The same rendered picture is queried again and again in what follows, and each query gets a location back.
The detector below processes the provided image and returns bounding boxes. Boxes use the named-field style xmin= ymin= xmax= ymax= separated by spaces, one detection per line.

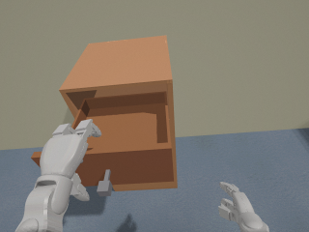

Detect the right robot hand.
xmin=218 ymin=182 xmax=255 ymax=225

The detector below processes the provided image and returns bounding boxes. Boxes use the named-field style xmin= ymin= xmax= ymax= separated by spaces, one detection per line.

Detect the handle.
xmin=97 ymin=169 xmax=113 ymax=197

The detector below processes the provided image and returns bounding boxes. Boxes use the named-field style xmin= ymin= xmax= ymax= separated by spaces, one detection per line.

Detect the left robot hand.
xmin=40 ymin=119 xmax=102 ymax=201

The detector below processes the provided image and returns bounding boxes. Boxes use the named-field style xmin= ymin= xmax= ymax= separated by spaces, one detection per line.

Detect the right robot forearm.
xmin=239 ymin=212 xmax=269 ymax=232

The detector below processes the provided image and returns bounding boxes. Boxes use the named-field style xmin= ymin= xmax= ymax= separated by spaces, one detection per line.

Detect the drawer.
xmin=31 ymin=91 xmax=174 ymax=187

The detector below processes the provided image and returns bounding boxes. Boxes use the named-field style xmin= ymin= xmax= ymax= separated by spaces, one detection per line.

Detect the left robot forearm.
xmin=15 ymin=174 xmax=73 ymax=232

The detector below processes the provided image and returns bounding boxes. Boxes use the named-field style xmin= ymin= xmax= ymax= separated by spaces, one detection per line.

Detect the cabinet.
xmin=59 ymin=35 xmax=178 ymax=191

